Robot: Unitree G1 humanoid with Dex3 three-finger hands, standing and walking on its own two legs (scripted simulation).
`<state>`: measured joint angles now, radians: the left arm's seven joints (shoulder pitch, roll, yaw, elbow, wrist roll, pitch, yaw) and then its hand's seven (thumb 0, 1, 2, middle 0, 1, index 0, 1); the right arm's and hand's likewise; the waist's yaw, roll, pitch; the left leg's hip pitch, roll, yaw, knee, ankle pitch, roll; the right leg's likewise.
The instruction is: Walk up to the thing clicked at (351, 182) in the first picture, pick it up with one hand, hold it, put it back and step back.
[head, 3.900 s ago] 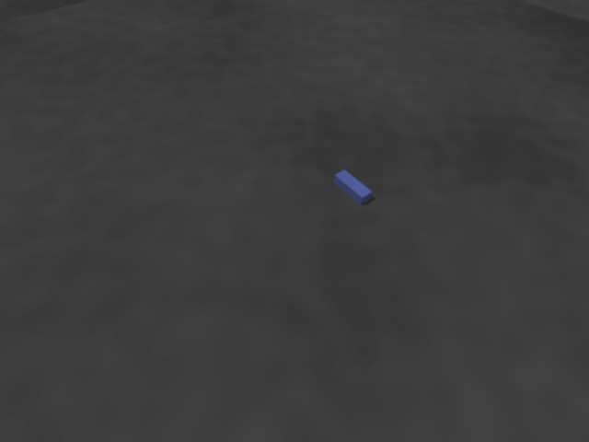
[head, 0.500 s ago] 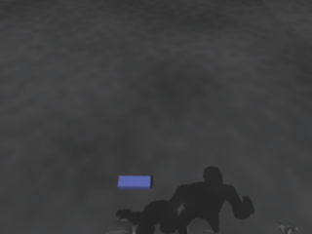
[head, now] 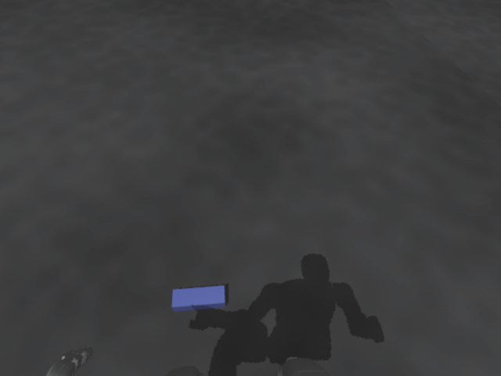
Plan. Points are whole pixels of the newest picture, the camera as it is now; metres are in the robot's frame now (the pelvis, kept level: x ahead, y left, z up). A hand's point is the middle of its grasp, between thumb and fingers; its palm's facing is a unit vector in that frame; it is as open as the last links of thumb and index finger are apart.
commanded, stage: walk up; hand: left
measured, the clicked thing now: (199, 298) +0.47 +0.17 -0.71
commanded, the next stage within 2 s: stand in 1.68 s
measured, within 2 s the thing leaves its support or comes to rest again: neither
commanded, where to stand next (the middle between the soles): +0.11 -0.03 m, yaw +3 degrees
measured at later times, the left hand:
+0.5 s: hand out of the picture +0.11 +0.24 -0.12, palm faces -0.02 -0.94 -0.33, open 7.4 cm
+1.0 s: hand out of the picture +0.13 +0.25 -0.11, palm faces -0.01 -0.95 -0.32, open 7.4 cm
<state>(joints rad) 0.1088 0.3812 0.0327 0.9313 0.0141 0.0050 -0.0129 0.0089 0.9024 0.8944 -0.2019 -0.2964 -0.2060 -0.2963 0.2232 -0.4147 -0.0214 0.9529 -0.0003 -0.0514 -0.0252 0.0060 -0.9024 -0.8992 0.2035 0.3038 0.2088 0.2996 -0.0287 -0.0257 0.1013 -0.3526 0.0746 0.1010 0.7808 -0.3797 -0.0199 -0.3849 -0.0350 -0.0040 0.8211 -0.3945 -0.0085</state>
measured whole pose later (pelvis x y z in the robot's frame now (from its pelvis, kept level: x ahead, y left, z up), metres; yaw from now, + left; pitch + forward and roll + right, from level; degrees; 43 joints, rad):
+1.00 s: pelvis +0.03 +0.00 +0.04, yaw -1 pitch -2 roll +0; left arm 0.06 0.35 0.03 1.14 0.01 0.02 -0.02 0.01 0.90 0.89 -0.20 -0.30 -0.20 -0.30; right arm 0.09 -0.36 -0.01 1.13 -0.01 -0.04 -0.01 0.00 -0.90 -0.90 0.20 0.30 0.21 0.30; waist 0.00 -0.01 0.04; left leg -0.10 0.08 0.12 0.34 -0.20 -0.04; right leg -0.13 0.00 -0.01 0.36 -0.21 0.00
